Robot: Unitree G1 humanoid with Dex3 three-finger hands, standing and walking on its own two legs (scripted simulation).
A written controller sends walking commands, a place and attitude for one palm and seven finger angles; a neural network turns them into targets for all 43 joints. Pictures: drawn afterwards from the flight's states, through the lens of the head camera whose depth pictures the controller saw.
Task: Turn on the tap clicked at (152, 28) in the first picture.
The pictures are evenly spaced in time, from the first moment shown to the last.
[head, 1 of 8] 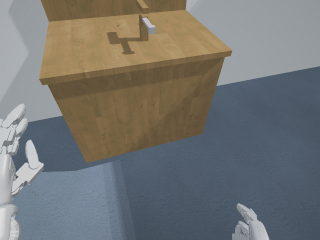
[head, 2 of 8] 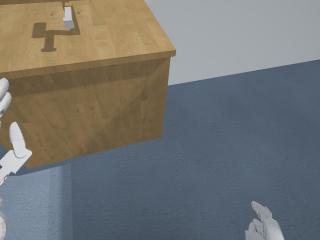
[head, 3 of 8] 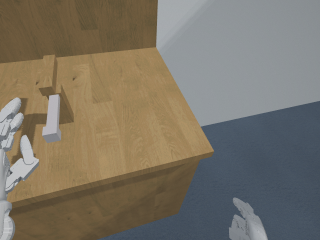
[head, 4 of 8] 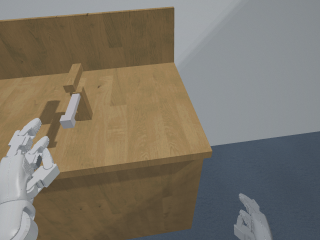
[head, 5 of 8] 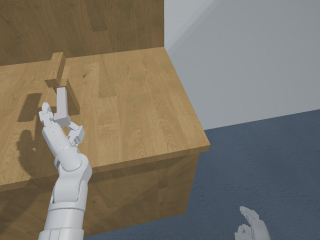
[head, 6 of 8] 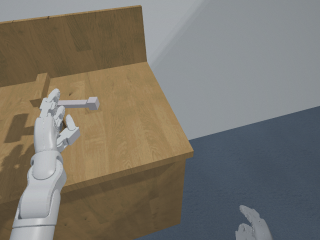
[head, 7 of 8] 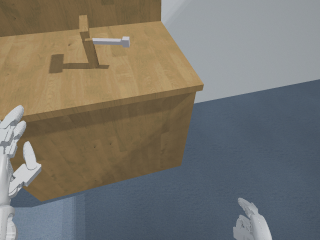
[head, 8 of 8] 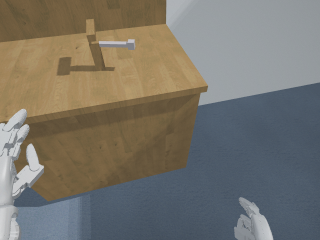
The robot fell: no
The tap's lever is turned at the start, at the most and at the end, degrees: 0 73 73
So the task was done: yes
